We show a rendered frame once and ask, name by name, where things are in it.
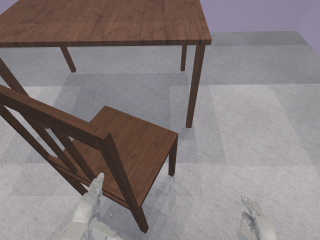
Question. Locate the robot left forearm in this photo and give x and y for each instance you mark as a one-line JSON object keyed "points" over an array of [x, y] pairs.
{"points": [[75, 231]]}

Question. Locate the chair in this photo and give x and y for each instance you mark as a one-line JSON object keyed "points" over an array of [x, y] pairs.
{"points": [[128, 150]]}

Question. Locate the robot left hand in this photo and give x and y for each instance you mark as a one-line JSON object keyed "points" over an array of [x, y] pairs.
{"points": [[87, 209]]}

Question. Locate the table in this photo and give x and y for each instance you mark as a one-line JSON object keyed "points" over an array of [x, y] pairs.
{"points": [[106, 23]]}

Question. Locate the robot right hand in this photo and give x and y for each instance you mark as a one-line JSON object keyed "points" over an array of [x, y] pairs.
{"points": [[261, 227]]}

